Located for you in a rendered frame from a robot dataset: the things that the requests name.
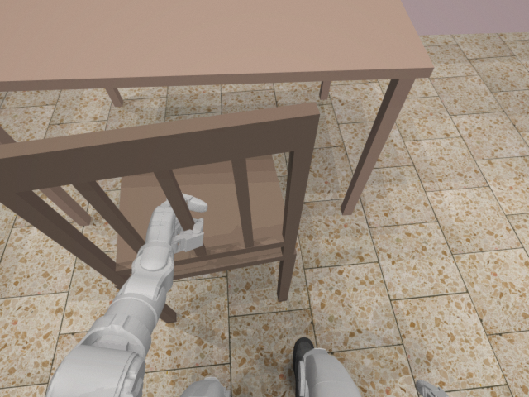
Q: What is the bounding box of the robot thigh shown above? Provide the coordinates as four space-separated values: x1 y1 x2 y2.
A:
298 354 361 397
180 380 231 397

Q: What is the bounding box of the robot left hand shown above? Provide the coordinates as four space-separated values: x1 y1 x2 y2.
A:
145 193 207 254

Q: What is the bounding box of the left robot upper arm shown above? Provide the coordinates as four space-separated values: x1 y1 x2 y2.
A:
50 345 145 397

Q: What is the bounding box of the table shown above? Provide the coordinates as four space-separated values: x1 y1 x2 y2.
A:
0 0 435 226

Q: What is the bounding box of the left robot forearm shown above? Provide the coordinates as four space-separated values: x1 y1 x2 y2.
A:
45 242 174 397

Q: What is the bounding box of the robot left thigh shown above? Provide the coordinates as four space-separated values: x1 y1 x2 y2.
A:
180 380 231 397

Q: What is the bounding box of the robot right hand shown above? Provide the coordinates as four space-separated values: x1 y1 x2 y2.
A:
416 380 449 397

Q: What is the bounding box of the robot right thigh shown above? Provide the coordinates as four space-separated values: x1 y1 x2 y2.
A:
298 354 361 397

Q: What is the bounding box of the chair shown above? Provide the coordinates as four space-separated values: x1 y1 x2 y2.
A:
0 102 320 323

